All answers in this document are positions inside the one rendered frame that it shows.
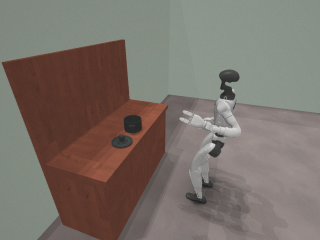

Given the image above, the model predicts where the table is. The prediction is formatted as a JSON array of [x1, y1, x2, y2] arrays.
[[1, 39, 168, 240]]

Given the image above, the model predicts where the robot right thigh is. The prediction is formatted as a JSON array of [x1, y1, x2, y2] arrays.
[[199, 132, 213, 163]]

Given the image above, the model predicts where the robot right hand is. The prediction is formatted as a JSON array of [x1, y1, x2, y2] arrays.
[[199, 117, 212, 129]]

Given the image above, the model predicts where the knob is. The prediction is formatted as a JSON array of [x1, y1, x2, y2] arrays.
[[118, 134, 125, 141]]

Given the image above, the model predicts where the robot left hand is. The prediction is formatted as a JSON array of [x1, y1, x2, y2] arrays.
[[179, 110, 205, 128]]

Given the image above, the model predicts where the right robot shin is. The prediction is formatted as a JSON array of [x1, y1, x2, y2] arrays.
[[200, 161, 209, 183]]

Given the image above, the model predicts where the lid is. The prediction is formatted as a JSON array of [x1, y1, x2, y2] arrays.
[[111, 135, 133, 148]]

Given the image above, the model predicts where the robot left forearm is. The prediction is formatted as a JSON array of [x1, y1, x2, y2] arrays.
[[201, 121, 240, 137]]

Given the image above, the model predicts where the left robot upper arm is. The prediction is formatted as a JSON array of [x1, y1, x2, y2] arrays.
[[217, 100, 242, 138]]

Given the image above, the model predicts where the pot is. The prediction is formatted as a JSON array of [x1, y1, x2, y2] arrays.
[[123, 115, 142, 133]]

